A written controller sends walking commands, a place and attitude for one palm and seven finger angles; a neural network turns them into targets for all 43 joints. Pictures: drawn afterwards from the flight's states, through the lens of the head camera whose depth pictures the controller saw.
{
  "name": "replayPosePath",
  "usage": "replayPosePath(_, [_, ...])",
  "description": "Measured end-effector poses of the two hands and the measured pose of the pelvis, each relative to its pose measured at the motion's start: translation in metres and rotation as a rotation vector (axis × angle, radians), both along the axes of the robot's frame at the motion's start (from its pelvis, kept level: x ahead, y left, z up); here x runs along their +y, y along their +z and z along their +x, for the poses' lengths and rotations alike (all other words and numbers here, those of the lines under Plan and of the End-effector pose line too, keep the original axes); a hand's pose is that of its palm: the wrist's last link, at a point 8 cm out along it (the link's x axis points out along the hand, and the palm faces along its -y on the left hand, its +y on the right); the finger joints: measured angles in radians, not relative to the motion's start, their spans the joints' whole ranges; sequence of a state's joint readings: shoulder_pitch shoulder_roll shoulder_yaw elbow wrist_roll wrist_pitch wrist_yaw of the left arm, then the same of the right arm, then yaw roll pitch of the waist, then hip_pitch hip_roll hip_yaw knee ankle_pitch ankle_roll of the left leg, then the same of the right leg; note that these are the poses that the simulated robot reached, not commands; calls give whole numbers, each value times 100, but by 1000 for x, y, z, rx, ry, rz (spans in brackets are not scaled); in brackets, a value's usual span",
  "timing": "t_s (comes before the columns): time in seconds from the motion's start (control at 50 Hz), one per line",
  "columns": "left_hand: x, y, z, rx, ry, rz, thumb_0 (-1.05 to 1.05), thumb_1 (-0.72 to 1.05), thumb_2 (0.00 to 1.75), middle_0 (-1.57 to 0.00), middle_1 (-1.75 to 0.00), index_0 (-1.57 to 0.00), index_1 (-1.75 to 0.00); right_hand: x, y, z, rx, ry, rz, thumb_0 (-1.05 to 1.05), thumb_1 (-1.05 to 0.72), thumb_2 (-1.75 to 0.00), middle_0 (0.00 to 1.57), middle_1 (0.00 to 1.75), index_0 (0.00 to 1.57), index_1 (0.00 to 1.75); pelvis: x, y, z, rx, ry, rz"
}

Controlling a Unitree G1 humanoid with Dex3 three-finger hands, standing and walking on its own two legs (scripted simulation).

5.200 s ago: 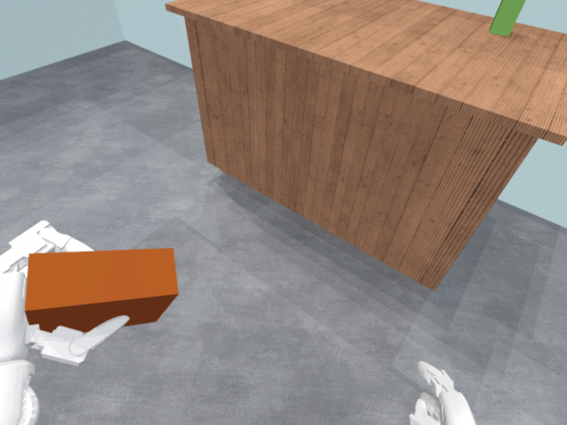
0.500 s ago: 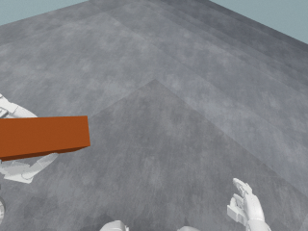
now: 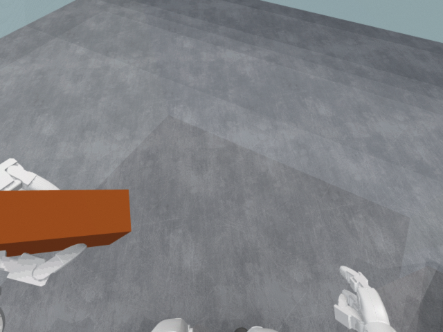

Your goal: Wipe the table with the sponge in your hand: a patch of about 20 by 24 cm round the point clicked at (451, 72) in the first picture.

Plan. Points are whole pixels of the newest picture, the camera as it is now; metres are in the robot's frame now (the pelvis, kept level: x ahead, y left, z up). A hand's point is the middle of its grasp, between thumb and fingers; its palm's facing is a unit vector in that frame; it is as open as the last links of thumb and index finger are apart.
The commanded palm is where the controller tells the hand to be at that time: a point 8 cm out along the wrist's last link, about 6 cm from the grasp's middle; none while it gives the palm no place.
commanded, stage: turn to face it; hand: left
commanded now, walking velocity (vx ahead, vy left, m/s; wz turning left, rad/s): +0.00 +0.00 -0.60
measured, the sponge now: (84, 222) +0.23 +0.19 +0.15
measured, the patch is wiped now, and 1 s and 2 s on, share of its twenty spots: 0.00 0.00 0.00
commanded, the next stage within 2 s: none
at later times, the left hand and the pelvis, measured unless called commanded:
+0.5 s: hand (135, 234) +0.22 +0.12 +0.16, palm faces +0.10 -0.86 -0.50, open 9.7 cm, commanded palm +0.16 +0.19 +0.18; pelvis -0.08 -0.03 -0.02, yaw -18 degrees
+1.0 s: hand (172, 291) +0.15 +0.06 +0.17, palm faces -0.12 -0.90 -0.42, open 9.7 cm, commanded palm +0.14 +0.11 +0.18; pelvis -0.16 -0.02 +0.00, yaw -36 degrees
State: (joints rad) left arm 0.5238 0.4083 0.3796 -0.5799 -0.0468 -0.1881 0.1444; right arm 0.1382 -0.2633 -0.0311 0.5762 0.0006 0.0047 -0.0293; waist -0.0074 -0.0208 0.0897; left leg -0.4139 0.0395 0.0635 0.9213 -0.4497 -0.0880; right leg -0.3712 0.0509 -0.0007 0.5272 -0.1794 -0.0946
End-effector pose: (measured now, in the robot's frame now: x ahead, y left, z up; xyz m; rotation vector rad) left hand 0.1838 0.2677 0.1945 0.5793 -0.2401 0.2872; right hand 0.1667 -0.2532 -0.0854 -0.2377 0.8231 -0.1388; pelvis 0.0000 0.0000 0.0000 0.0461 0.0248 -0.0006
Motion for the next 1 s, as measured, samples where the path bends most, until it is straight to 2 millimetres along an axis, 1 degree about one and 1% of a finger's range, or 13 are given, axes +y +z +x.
replayPosePath(0.06, [-2,4,1,-36,-41,7,0,-45,99,-81,-132,-79,-133,-16,9,-18,-3,-48,-37,1,-90,-90,19,30,20,30,1,0,-6,7,-34,-4])
replayPosePath(0.12, [0,2,-1,-64,-67,-9,0,-45,99,-81,-132,-79,-133,-21,16,-35,-10,-79,-57,1,-91,-90,19,30,20,30,5,-2,-14,9,-63,-13])
replayPosePath(0.18, [2,-3,-5,-89,-94,-31,0,-45,99,-81,-132,-79,-133,-16,18,-51,-28,-104,-63,1,-91,-90,19,30,20,30,9,-7,-24,-4,-96,-14])
replayPosePath(0.26, [-1,-6,-8,-79,-103,-37,0,-45,99,-81,-132,-79,-133,2,16,-71,-59,-132,-7,1,-90,-90,19,30,20,30,9,-4,-33,-27,-155,-32])
replayPosePath(0.34, [-21,-7,-6,-54,-129,-62,0,-45,99,-81,-132,-79,-133,20,4,-93,-65,-141,94,1,-90,-90,19,30,20,30,3,-2,-43,-35,-221,-65])
replayPosePath(0.42, [-59,-9,3,-36,-202,-33,0,-45,99,-81,-132,-79,-133,21,-13,-118,-66,-158,177,1,-90,-90,20,30,20,30,-14,-7,-59,-37,-280,-72])
replayPosePath(0.5, [-104,-13,7,-30,-299,7,0,-45,99,-81,-132,-79,-133,-2,-34,-151,-33,-210,201,1,-90,-90,20,31,21,30,-31,-17,-81,-40,-308,-77])
replayPosePath(0.58, [-131,-11,-2,27,-397,26,0,-45,99,-81,-132,-79,-133,-37,-32,-192,25,-328,152,1,-90,-90,20,31,20,30,-34,-11,-97,-34,-374,-42])
replayPosePath(0.68, [-142,2,-16,25,-472,66,0,-45,99,-81,-132,-79,-133,-72,-14,-239,44,-454,60,1,-90,-90,20,30,20,30,-35,-4,-111,-22,-436,-22])
replayPosePath(0.76, [-136,4,-22,-18,-473,35,0,-45,99,-81,-132,-79,-133,-85,1,-267,38,-499,-7,1,-90,-90,19,30,20,30,-32,-3,-121,-10,-480,-14])
replayPosePath(0.84, [-130,-7,-27,-48,-479,-43,0,-45,99,-81,-132,-79,-133,-82,12,-286,12,-518,-56,1,-91,-90,19,30,20,30,-23,-7,-131,-4,-512,-20])
replayPosePath(0.9, [-132,-13,-31,-60,-497,-69,0,-45,99,-81,-132,-79,-133,-71,17,-295,-26,-535,-56,1,-91,-90,19,30,20,30,-18,-7,-142,-31,-558,-22])
replayPosePath(1.0, [-152,-9,-42,-53,-544,-90,0,-45,99,-81,-132,-79,-133,-44,13,-308,-96,-554,41,1,-90,-90,19,30,20,30,-20,-2,-157,-33,-624,-73])
